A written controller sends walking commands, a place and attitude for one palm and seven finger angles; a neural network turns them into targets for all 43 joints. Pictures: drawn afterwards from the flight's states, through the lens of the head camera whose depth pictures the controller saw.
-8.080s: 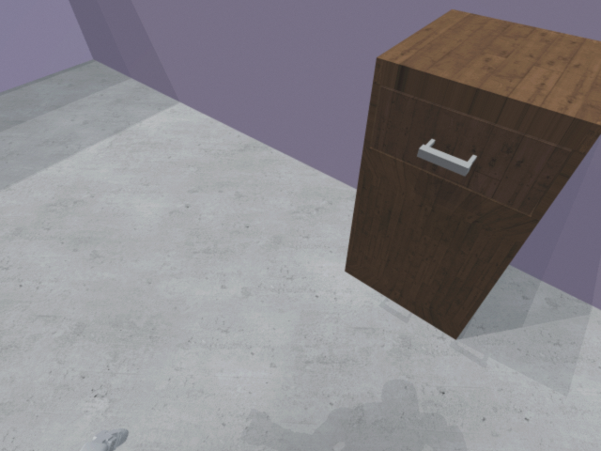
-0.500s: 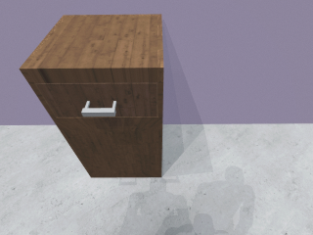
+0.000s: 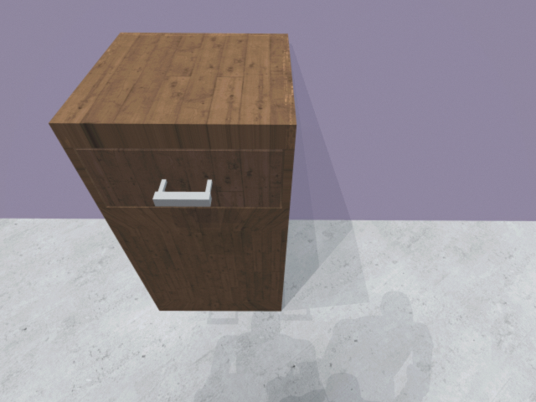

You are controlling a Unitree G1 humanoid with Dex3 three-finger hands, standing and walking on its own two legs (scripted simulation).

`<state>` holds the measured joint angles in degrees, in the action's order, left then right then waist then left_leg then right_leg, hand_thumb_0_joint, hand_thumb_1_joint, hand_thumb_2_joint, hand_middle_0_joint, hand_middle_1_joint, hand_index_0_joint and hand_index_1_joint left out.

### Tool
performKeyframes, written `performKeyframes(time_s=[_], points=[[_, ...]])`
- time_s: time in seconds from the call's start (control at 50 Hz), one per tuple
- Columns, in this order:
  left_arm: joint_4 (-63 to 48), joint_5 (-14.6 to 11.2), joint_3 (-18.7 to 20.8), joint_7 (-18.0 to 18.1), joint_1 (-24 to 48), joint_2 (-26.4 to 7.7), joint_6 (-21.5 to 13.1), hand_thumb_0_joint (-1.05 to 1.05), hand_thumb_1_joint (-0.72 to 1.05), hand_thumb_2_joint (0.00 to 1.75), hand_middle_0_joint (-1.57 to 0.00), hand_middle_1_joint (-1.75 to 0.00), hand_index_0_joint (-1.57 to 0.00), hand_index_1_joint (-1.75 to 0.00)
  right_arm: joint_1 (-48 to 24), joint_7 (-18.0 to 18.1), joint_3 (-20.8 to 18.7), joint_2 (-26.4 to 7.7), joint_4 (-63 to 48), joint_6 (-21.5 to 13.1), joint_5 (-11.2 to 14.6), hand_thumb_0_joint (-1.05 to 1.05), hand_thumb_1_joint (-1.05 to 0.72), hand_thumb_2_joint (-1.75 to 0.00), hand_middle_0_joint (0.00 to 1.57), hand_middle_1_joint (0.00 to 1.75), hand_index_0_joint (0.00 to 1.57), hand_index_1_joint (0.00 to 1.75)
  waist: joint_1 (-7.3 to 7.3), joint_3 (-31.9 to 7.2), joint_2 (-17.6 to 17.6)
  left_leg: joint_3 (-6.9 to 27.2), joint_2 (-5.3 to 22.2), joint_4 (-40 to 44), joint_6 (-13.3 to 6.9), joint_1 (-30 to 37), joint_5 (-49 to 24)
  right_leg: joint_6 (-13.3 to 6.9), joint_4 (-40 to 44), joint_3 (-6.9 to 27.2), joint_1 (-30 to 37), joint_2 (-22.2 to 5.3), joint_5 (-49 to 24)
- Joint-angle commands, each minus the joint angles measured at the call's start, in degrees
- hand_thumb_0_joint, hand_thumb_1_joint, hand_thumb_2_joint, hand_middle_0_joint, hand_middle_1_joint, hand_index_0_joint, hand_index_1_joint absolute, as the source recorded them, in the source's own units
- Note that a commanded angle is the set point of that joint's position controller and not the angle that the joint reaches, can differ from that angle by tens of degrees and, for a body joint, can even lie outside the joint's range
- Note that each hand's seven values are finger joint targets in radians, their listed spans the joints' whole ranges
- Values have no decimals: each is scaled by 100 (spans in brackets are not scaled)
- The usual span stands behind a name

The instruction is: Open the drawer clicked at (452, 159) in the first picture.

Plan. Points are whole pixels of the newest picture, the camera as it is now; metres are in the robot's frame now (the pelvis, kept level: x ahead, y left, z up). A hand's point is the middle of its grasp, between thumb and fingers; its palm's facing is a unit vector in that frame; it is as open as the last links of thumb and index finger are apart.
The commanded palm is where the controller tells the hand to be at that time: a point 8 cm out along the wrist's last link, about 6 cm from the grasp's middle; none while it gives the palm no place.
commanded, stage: raise the hand with hooked fingers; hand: left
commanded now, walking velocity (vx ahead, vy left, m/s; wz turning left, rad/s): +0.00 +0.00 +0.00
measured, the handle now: (184, 191) +0.54 +0.23 -0.05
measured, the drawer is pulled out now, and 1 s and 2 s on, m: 0.00 0.00 0.00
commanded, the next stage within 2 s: move the hooked fingers above the handle in 1.86 s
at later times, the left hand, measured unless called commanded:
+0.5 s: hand out of the picture +0.13 +0.20 -0.08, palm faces -0.10 -0.14 -0.98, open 9.2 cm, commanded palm +0.16 +0.21 +0.00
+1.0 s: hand (152, 299) +0.26 +0.20 +0.01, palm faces +0.07 -0.09 -0.99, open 12.2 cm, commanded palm +0.24 +0.20 +0.07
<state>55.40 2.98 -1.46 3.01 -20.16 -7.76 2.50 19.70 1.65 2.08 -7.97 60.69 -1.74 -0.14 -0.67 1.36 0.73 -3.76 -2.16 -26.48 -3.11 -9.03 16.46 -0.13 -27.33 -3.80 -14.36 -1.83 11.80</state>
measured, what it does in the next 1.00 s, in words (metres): stands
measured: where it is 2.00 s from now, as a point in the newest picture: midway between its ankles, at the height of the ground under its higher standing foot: outside the picture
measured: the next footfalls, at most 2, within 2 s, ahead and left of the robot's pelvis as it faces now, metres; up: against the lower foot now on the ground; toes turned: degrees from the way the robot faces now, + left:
none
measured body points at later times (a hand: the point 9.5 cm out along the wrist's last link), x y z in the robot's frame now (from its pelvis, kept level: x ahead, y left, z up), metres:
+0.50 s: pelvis +0.01 -0.03 -0.04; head +0.05 -0.03 +0.41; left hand +0.13 +0.21 -0.03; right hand +0.29 -0.24 -0.09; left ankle -0.02 +0.08 -0.74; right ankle +0.03 -0.12 -0.74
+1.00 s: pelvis +0.02 -0.03 -0.02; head +0.06 -0.06 +0.43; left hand +0.25 +0.20 +0.06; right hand +0.18 -0.29 -0.14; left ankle -0.02 +0.09 -0.74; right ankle +0.03 -0.12 -0.74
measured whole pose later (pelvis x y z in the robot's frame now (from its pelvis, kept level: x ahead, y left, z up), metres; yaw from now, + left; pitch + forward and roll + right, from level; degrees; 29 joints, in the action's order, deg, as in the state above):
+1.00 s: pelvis +0.02 -0.03 -0.02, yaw -2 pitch +7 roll +1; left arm -3.9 57.4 -1.7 21.6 -17.6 -21.2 1.5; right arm 9.8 1.2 -3.0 -16.2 35.8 4.5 -2.4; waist -3.5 -2.8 2.8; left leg -1.6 -0.6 -38.0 -0.3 -22.0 23.3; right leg -3.0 -40.2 -1.4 -29.1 1.3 18.5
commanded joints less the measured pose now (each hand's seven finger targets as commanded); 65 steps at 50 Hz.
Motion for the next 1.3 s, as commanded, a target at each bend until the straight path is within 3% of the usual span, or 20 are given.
performKeyframes(time_s=[0.0,0.02,0.04,0.12,0.18,0.2,0.24,0.3,0.36,0.4,0.46,0.52,0.6,0.66,0.78,0.86,0.92,1.02,1.14,1.28], points=[[-5785,532,2,972,1508,-1434,-531,0,83,87,-21,-34,-21,-34,-840,470,-323,-1259,-1691,-1663,330,0,-90,-90,20,30,20,30,110,-1193,1565,510,520,859,421,-116,-658,-267,-767,81,-198,195,757],[-4834,766,-589,1052,-180,-392,3,0,81,86,-21,-36,-21,-36,-721,464,-256,-881,-1654,-1673,376,0,-90,-90,20,30,20,30,54,-731,922,593,490,838,352,-474,-267,-208,-697,25,-456,204,746],[-5942,949,-802,1084,667,-475,-24,0,78,85,-21,-37,-21,-37,-900,428,-268,-1057,-2124,-1742,399,0,-90,-90,20,30,20,30,145,-201,717,697,407,706,320,-845,4,-196,-558,45,-555,169,542],[-5635,3082,-559,1630,-60,-1024,-51,0,69,81,-22,-43,-22,-43,-1150,199,-416,-1391,-2777,-1519,-56,0,-90,-90,20,30,20,30,143,-264,-821,832,167,-182,216,-1533,-117,-327,-545,322,-1234,314,986],[-5063,4336,-625,1881,-2298,-627,37,0,62,78,-22,-48,-22,-48,-1617,-155,-605,-1380,-3417,-848,-243,0,-90,-90,20,30,20,30,-429,-153,-1474,476,102,-512,283,-1816,-484,-416,-436,483,-1202,348,1185],[-4968,4682,-397,1895,-2771,-758,-2,0,60,77,-22,-50,-22,-50,-1655,-294,-647,-1365,-3493,-539,-242,0,-90,-90,20,30,20,30,-653,-355,-1462,364,81,-562,306,-1973,-816,-476,-529,662,-942,362,674],[-5520,5135,-216,1961,-2595,-1003,-252,0,55,75,-22,-53,-22,-53,-2038,-482,-592,-1311,-3856,-98,-188,0,-90,-90,20,30,20,30,-768,-659,-1321,235,49,-663,337,-2139,-1051,-509,-846,731,-718,350,-49],[-6170,5686,311,2284,-2151,-1567,-490,0,48,72,-23,-57,-23,-57,-2256,-602,-538,-1227,-4083,240,-210,0,-90,-90,20,30,20,30,-902,-981,-453,201,-6,-857,329,-2114,-1125,-546,-1138,915,-655,386,-360],[-6861,6069,471,2780,-1169,-1757,-537,0,41,69,-24,-62,-24,-62,-2103,-579,-576,-1086,-4208,402,-339,0,-90,-90,20,30,20,30,-736,-1859,387,252,-34,-1311,251,-1724,-1242,-563,-1431,1166,-1069,407,-617],[-7450,6260,621,3061,135,-2033,-664,0,36,67,-24,-64,-24,-64,-1961,-474,-618,-1076,-4018,447,-439,0,-90,-90,20,30,20,30,-456,-2301,421,457,-27,-1750,203,-1526,-1221,-529,-1644,1349,-1626,394,-512],[-7623,6135,385,3166,987,-1971,-921,0,29,64,-24,-69,-24,-69,-1923,-334,-609,-1047,-3916,324,-461,0,-90,-90,20,30,20,30,-96,-2316,321,476,-59,-2234,134,-1307,-717,-448,-1557,1433,-2449,247,183],[-7554,5968,362,3070,1107,-2055,-1129,0,22,61,-25,-74,-25,-74,-1929,-292,-583,-1088,-3832,262,-506,0,-90,-90,20,30,20,30,12,-2185,183,497,-92,-2445,100,-1488,-590,-390,-1590,1342,-2572,232,192],[-6752,5680,356,2649,289,-1920,-285,0,13,57,-25,-80,-25,-80,-2036,-283,-523,-1096,-3844,397,-385,0,-90,-90,20,30,20,30,-160,-2154,-47,389,-91,-1974,87,-1939,-863,-300,-1383,1043,-1233,268,-799],[-6512,5349,302,2087,-253,-1957,415,0,6,54,-26,-84,-26,-84,-2200,-212,-385,-1033,-3900,528,-122,0,-90,-90,20,30,20,30,-386,-1830,-1028,332,-65,-1339,160,-2346,-641,-164,-1077,1144,-71,183,-1286],[-6872,5386,520,1602,-8,-2279,356,0,-8,48,-27,-93,-27,-93,-2148,-103,-261,-1022,-3803,469,-124,0,-90,-90,20,30,20,30,-542,-1544,-758,256,-39,-791,135,-2089,-764,-133,-828,1195,547,80,-1548],[-7395,5580,670,1916,746,-2352,-73,0,-17,44,-28,-99,-28,-99,-1985,-76,-424,-1029,-3679,351,-230,0,-90,-90,20,30,20,30,-484,-2023,71,341,-106,-841,101,-1645,-1171,-236,-879,1098,558,99,-1672],[-7358,5512,730,2203,1056,-2348,-248,0,-24,41,-28,-103,-28,-103,-1886,-46,-544,-1051,-3556,245,-236,0,-90,-90,20,30,20,30,-382,-2208,103,343,-138,-892,114,-1477,-1199,-220,-868,1023,435,102,-1638],[-6710,5472,463,2185,1733,-2262,143,0,-36,36,-29,-111,-29,-111,-1961,-40,-626,-1163,-3421,265,-92,0,-90,-90,20,30,20,30,-292,-1873,-66,295,-98,-691,125,-1331,-1120,-212,-683,771,151,144,-1126],[-6423,5349,131,1479,2624,-2367,776,0,-50,30,-30,-120,-30,-120,-2151,62,-513,-1180,-3491,380,67,0,-90,-90,20,30,20,30,-373,-1502,-220,287,-36,-197,122,-1039,-1079,-201,-374,560,398,163,-645],[-6113,5444,139,868,3580,-2569,794,0,-50,30,-30,-120,-30,-120,-2089,102,-352,-1126,-3485,483,57,0,-90,-90,20,30,20,30,-394,-1263,-87,301,4,128,151,-737,-1211,-244,-142,438,592,215,-658]])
